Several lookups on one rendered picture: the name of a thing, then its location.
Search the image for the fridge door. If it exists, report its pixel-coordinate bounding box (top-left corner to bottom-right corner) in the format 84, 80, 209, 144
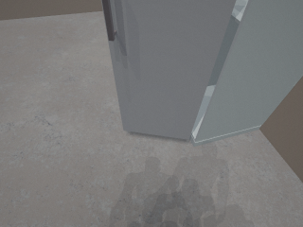
101, 0, 237, 140

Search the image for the handle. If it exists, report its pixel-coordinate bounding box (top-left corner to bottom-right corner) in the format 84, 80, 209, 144
101, 0, 116, 42

